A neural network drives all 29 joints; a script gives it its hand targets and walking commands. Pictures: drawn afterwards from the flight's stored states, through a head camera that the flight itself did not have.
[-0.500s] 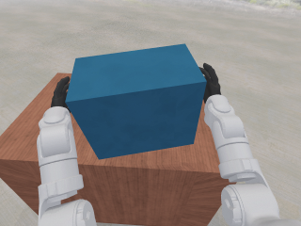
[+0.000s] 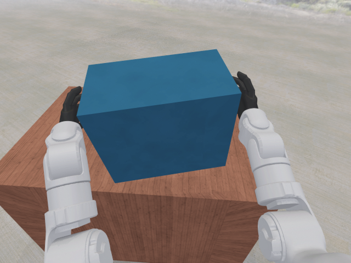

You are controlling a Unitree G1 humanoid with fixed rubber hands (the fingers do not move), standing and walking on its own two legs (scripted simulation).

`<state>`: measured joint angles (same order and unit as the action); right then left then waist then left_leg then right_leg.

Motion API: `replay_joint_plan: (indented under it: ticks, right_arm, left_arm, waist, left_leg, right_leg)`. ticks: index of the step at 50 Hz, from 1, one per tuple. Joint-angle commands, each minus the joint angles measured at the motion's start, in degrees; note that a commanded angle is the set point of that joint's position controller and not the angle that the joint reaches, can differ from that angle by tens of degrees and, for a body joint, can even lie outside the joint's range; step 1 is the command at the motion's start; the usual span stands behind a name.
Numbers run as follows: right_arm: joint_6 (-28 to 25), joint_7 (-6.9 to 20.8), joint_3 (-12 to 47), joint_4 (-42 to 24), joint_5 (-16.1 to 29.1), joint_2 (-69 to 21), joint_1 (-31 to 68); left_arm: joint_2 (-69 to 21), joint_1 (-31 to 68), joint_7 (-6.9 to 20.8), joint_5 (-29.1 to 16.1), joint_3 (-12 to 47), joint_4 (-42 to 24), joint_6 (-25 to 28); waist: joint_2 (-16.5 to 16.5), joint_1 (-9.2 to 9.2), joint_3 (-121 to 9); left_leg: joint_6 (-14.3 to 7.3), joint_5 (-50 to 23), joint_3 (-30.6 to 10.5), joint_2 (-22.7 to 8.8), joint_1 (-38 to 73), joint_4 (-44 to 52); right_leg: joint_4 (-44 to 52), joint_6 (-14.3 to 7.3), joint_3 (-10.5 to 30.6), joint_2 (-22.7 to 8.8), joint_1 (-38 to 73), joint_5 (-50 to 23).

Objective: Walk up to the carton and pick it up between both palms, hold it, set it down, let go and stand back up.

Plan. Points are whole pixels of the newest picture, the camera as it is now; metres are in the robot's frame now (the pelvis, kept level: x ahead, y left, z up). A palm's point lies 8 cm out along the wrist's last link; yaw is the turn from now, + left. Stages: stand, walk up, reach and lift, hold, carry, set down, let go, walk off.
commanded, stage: hold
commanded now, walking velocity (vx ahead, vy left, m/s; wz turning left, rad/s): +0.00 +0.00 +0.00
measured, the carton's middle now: (162, 119) +0.40 -0.01 +0.17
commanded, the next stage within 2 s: none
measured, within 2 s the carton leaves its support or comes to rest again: neither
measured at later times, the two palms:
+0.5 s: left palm (74, 125) +0.36 +0.18 +0.20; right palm (247, 110) +0.35 -0.19 +0.21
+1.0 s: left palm (73, 125) +0.36 +0.18 +0.20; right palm (247, 108) +0.35 -0.19 +0.22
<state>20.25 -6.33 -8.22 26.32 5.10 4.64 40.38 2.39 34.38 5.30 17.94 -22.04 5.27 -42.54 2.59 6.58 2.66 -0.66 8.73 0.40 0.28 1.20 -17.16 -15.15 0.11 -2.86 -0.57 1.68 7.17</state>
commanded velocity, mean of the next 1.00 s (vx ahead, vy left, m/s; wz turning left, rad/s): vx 0.00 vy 0.00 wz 0.00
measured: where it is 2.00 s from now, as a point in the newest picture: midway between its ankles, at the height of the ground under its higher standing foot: outside the picture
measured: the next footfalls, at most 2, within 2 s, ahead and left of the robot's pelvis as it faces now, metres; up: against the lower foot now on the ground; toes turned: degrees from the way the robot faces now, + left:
none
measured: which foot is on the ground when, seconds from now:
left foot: down 0.00-1.00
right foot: down 0.00-1.00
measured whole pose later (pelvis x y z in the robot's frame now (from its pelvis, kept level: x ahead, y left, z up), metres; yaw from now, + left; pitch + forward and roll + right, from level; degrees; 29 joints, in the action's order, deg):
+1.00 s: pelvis +0.00 +0.00 +0.00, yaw +0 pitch -10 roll +0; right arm 20.5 -5.9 -8.3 26.5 5.6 5.0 40.4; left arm 1.9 33.9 5.6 18.2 -22.1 5.0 -42.6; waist 2.4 6.8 2.7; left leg -0.7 8.8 0.6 0.3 1.3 -17.2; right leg -15.3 0.1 -2.6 -0.6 1.8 7.4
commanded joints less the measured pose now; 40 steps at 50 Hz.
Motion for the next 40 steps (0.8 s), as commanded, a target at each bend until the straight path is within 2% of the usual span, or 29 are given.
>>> replay_joint_plan:
  ticks: [1,3,4,5,6,7,8,12,14,15,16,17,19,22,23,26,27,28,29,30,32,33,34,35,36,37,38,39,40]
  right_arm:
    - [-0.8,9.39,18.06,-9.18,6.22,-21.0,29.28]
    - [-1.14,9.82,17.57,-9.02,5.25,-20.49,32.38]
    - [-1.7,9.76,18.07,-10.87,5.85,-22.81,30.06]
    - [-1.91,9.87,18.26,-10.88,6.18,-21.53,31.4]
    - [-2.12,9.63,18.19,-12.47,6.13,-21.55,30.49]
    - [-1.67,9.83,16.95,-9.52,5.34,-19.9,33.16]
    - [-0.63,9.92,16.98,-6.03,5.19,-20.54,29.37]
    - [-1.77,9.17,18.96,-13.23,5.81,-22.56,32.9]
    - [-1.08,9.39,15.96,-7.61,3.77,-21.97,34.15]
    - [-1.35,9.41,18.23,-9.97,4.53,-23.67,29.64]
    - [-1.35,9.26,18.14,-9.21,4.96,-23.11,27.85]
    - [-1.92,9.29,18.68,-12.42,5.5,-21.93,30.68]
    - [-1.13,9.1,17.74,-8.41,4.8,-20.44,30.93]
    - [-1.69,9.18,18.86,-10.75,5.77,-21.74,30.29]
    - [-1.29,9.5,17.96,-9.22,5.91,-20.84,31.64]
    - [-1.4,9.47,20.47,-12.35,6.66,-22.21,27.64]
    - [-0.98,10.18,16.41,-7.33,5.32,-18.87,33.55]
    - [-1.73,10.38,17.88,-9.98,5.29,-21.28,32.84]
    - [-2.23,9.84,19.76,-12.85,5.86,-23.6,30.43]
    - [-2.28,9.36,22.26,-16.31,7.58,-23.92,29.89]
    - [-0.63,8.77,18.8,-9.96,5.95,-20.38,31.63]
    - [-0.63,8.65,18.38,-10.16,5.59,-21.05,29.14]
    - [0.02,9.17,16.5,-4.83,3.79,-20.64,29.43]
    - [-0.44,9.73,14.68,-5.12,3.34,-20.48,30.2]
    - [-1.8,9.57,17.76,-11.51,4.85,-22.77,29.61]
    - [-1.43,9.38,19.9,-13.2,6.68,-22.72,28.42]
    - [-1.5,9.38,18.65,-12.65,6.28,-21.48,34.01]
    - [-1.78,9.23,20.38,-13.62,6.86,-22.86,31.9]
    - [-1.27,9.67,17.25,-8.96,5.59,-20.93,33.66]
  left_arm:
    - [-19.23,33.92,9.96,-8.92,22.98,-7.33,3.55]
    - [-19.59,36.1,9.76,-9.41,22.34,-5.27,3.9]
    - [-21.3,35.6,9.46,-10.04,24.32,-9.04,4.29]
    - [-21.74,36.92,9.1,-10.68,25.05,-8.99,4.37]
    - [-21.88,34.49,8.65,-9.97,25.15,-9.27,4.26]
    - [-19.6,35.64,8.73,-9.06,22.57,-4.65,4.16]
    - [-18.8,33.0,9.07,-7.34,20.67,-3.56,3.37]
    - [-19.87,36.91,9.21,-10.77,23.54,-8.65,5.01]
    - [-18.33,38.23,9.39,-9.45,20.25,-1.46,5.16]
    - [-21.22,35.27,9.2,-9.45,23.25,-7.32,5.09]
    - [-20.77,35.21,9.19,-9.21,23.91,-9.0,5.0]
    - [-20.95,36.06,9.06,-9.76,24.05,-9.28,4.94]
    - [-18.81,34.54,9.43,-8.63,21.54,-4.71,4.18]
    - [-20.28,33.55,9.46,-9.06,23.77,-7.62,4.06]
    - [-19.4,34.56,9.45,-8.55,21.73,-6.19,4.03]
    - [-19.93,30.49,9.02,-8.59,23.81,-9.44,3.9]
    - [-18.04,36.26,9.11,-8.91,20.64,-3.2,4.12]
    - [-19.62,35.11,9.21,-9.09,21.66,-4.47,4.53]
    - [-21.17,34.42,9.22,-9.83,24.61,-9.76,5.08]
    - [-22.06,33.56,8.78,-11.03,26.3,-13.67,5.09]
    - [-18.8,35.03,9.2,-9.02,21.86,-5.17,4.33]
    - [-19.64,33.09,9.51,-8.07,22.76,-6.75,4.12]
    - [-17.97,33.95,10.0,-6.42,19.53,-1.29,3.24]
    - [-18.33,36.34,10.23,-8.03,20.82,-3.47,3.91]
    - [-20.55,35.41,9.95,-10.1,24.23,-9.51,4.52]
    - [-20.51,32.4,9.53,-10.28,25.07,-9.78,3.77]
    - [-19.82,37.26,9.42,-10.69,23.84,-7.76,4.46]
    - [-20.92,34.79,9.19,-11.04,25.31,-9.6,4.76]
    - [-19.05,38.85,9.09,-10.41,23.04,-5.82,5.27]
  waist:
    - [-2.93,0.57,-17.31]
    - [-2.73,-0.04,-17.39]
    - [-3.08,0.83,-19.77]
    - [-5.71,0.96,-19.81]
    - [-5.3,0.82,-21.14]
    - [-4.91,0.43,-17.17]
    - [-3.88,0.01,-14.47]
    - [-1.46,0.75,-23.63]
    - [-0.84,-0.01,-16.56]
    - [-2.13,0.96,-20.12]
    - [-3.14,1.23,-21.32]
    - [-3.88,0.96,-23.12]
    - [-3.47,0.8,-17.33]
    - [-3.05,0.49,-19.44]
    - [-2.74,-0.5,-18.78]
    - [-2.2,-0.01,-21.38]
    - [-3.75,-0.65,-16.68]
    - [-2.94,-0.99,-17.66]
    - [-1.71,0.48,-20.84]
    - [-2.49,0.68,-26.23]
    - [-1.53,0.23,-17.0]
    - [-2.52,0.94,-16.18]
    - [-2.42,0.08,-11.17]
    - [-2.79,0.95,-13.93]
    - [-3.31,0.8,-21.97]
    - [-2.47,0.45,-23.17]
    - [-2.39,0.68,-22.67]
    - [-2.05,0.63,-24.32]
    - [-2.94,0.51,-19.45]
  left_leg:
    - [1.82,-7.07,1.72,1.4,-0.46,3.21]
    - [1.52,-5.22,1.68,1.57,-2.43,3.6]
    - [1.99,-8.69,1.62,1.16,-0.14,2.81]
    - [2.63,-10.44,1.9,1.28,0.48,2.08]
    - [2.73,-12.3,1.14,0.97,2.02,1.58]
    - [2.11,-9.34,1.45,1.3,-0.42,1.99]
    - [1.56,-5.12,1.69,1.46,-2.14,3.26]
    - [1.26,-9.05,1.56,2.12,-0.28,1.7]
    - [0.59,-0.6,1.78,1.77,-4.56,4.38]
    - [1.24,-5.53,1.92,1.69,-1.71,3.43]
    - [1.75,-8.67,1.72,1.67,-0.16,2.64]
    - [2.4,-10.25,1.59,1.57,-0.29,1.87]
    - [1.92,-8.38,1.77,1.96,-1.24,2.37]
    - [1.82,-9.65,1.91,1.48,1.08,2.2]
    - [1.93,-8.66,1.91,1.48,-0.26,2.6]
    - [1.64,-12.55,1.63,1.4,1.94,1.75]
    - [1.85,-5.52,1.57,1.01,-2.22,3.37]
    - [1.74,-5.29,2.04,1.16,-1.98,3.63]
    - [1.17,-9.33,2.07,1.46,0.34,2.2]
    - [1.94,-15.78,1.54,2.04,1.74,0.31]
    - [1.39,-6.89,1.38,1.7,-0.47,2.38]
    - [1.3,-5.1,1.61,1.63,-0.02,2.94]
    - [1.09,-0.92,2.5,1.85,-2.83,4.36]
    - [0.98,0.12,2.19,1.08,-2.71,4.72]
    - [1.37,-5.78,1.73,1.06,-0.27,2.77]
    - [1.7,-11.48,1.17,1.51,1.81,2.0]
    - [1.94,-10.33,1.18,1.57,0.41,1.54]
    - [2.22,-12.22,1.4,1.77,2.06,1.03]
    - [1.86,-8.07,1.07,1.49,-0.65,2.37]
  right_leg:
    - [0.97,0.73,-0.47,1.72,6.84,-6.26]
    - [0.89,0.75,-0.69,1.63,5.32,-4.11]
    - [0.56,0.2,-1.04,2.34,5.95,-6.13]
    - [0.12,0.34,-1.54,2.63,5.17,-5.82]
    - [0.3,0.13,-1.26,2.66,6.25,-8.19]
    - [0.44,0.37,-0.98,2.07,4.74,-5.89]
    - [1.5,0.62,-0.57,1.82,4.79,-4.29]
    - [-0.56,1.45,-0.43,1.89,7.89,-10.8]
    - [0.56,1.14,-0.51,1.41,6.06,-3.75]
    - [-0.04,1.0,-0.11,1.9,7.38,-6.56]
    - [-0.23,0.79,-0.56,2.04,8.08,-8.77]
    - [-0.39,0.87,-0.82,2.38,7.8,-9.59]
    - [0.24,0.91,-0.69,1.98,6.64,-8.41]
    - [0.32,0.78,-0.66,1.99,6.47,-8.32]
    - [0.4,0.59,-1.22,2.59,4.99,-5.51]
    - [-0.16,0.75,-0.89,2.73,8.13,-11.93]
    - [0.28,0.32,-1.18,1.99,4.68,-3.55]
    - [0.8,0.43,-0.97,1.79,4.78,-3.45]
    - [0.29,0.9,-0.21,2.05,6.56,-9.87]
    - [-1.15,1.14,0.24,2.4,9.1,-17.16]
    - [0.47,1.17,-0.51,1.82,5.75,-8.81]
    - [0.97,1.15,-0.3,1.74,6.14,-6.42]
    - [1.78,0.97,-0.45,1.66,2.88,-1.47]
    - [1.52,0.67,-0.35,1.26,3.22,0.75]
    - [0.22,0.79,-0.45,1.75,7.17,-5.67]
    - [0.23,0.74,-0.11,2.27,8.66,-10.97]
    - [-0.25,1.06,-0.28,2.01,6.73,-10.42]
    - [-0.43,1.16,-0.93,2.89,7.64,-12.24]
    - [0.06,0.54,-1.07,2.21,4.42,-7.09]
